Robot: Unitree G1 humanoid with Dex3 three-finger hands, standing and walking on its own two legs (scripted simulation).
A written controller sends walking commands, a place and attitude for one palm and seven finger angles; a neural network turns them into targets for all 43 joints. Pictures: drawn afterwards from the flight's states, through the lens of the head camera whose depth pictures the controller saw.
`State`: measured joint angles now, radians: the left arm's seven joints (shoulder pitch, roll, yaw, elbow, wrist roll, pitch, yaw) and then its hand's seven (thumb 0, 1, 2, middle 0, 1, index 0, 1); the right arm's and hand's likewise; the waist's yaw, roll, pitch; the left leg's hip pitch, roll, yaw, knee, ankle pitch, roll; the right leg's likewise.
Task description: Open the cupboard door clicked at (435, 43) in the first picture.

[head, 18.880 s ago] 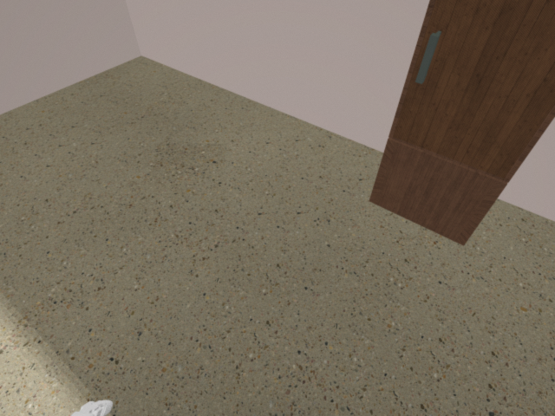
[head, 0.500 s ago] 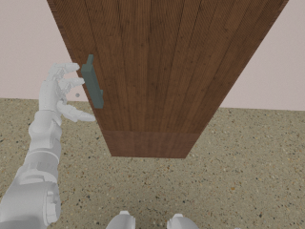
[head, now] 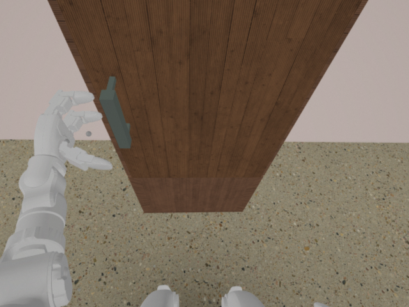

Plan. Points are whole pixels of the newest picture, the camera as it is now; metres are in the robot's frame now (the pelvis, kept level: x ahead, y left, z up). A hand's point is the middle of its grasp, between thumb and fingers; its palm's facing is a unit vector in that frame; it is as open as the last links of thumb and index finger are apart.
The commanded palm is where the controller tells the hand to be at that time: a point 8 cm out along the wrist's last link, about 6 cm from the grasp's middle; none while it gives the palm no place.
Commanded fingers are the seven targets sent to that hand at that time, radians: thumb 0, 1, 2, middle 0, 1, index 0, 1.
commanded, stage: move the hooked fingers beside the handle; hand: left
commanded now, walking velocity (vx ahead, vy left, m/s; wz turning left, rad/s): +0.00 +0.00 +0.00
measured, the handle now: (119, 114) +0.48 +0.17 +0.06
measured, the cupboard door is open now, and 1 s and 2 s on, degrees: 0 0 0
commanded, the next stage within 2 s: slide the fingers in behind the handle in 1.16 s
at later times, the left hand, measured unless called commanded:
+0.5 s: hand (78, 131) +0.43 +0.24 +0.07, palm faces +0.03 -1.00 -0.02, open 14.0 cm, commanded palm +0.40 +0.28 +0.06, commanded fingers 0.00 -0.50 0.30 -0.30 -1.20 -0.30 -1.20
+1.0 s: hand (75, 133) +0.43 +0.24 +0.07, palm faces +0.04 -1.00 -0.01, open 14.0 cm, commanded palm +0.40 +0.29 +0.07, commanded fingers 0.00 -0.50 0.30 -0.30 -1.20 -0.30 -1.20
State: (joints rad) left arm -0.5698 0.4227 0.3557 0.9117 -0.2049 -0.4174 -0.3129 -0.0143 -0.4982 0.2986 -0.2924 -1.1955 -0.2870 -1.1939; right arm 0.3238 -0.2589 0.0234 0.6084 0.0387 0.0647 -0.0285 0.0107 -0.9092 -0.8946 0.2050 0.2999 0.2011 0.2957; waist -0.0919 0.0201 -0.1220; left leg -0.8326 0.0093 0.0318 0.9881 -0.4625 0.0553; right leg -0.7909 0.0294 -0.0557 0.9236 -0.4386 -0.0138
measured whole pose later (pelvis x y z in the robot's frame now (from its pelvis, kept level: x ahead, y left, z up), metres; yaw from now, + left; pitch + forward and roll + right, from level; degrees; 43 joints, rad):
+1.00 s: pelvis +0.00 +0.00 +0.00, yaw +0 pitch +18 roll -3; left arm -0.58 0.49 0.41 0.95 -0.22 -0.40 -0.38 -0.01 -0.50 0.30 -0.30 -1.20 -0.30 -1.20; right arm 0.33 -0.27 0.03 0.59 0.04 0.06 -0.04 0.01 -0.91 -0.89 0.21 0.30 0.20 0.30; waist -0.10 0.02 -0.12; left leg -0.84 0.02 0.03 0.99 -0.46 0.05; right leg -0.79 0.04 -0.06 0.92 -0.43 -0.02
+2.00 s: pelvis +0.00 +0.00 +0.00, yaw +0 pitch +17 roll -2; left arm -0.56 0.36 0.30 0.88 -0.19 -0.41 -0.24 -0.01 -0.50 0.30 -0.30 -1.20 -0.30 -1.20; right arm 0.33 -0.25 0.02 0.61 0.04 0.06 -0.02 0.01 -0.91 -0.89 0.21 0.30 0.20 0.30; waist -0.09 0.02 -0.13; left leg -0.82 0.01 0.03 0.98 -0.46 0.05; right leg -0.78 0.03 -0.05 0.93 -0.44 -0.02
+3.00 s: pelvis +0.00 -0.01 +0.00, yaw +0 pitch +16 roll -2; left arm -0.54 0.32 0.27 0.85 -0.18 -0.42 -0.19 -0.01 -0.50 0.30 -0.30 -1.20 -0.30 -1.20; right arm 0.33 -0.25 0.01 0.61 0.03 0.05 -0.01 0.01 -0.91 -0.89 0.20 0.30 0.20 0.30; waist -0.09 0.02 -0.13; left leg -0.81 0.01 0.03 0.98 -0.46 0.04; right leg -0.77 0.04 -0.05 0.93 -0.44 -0.03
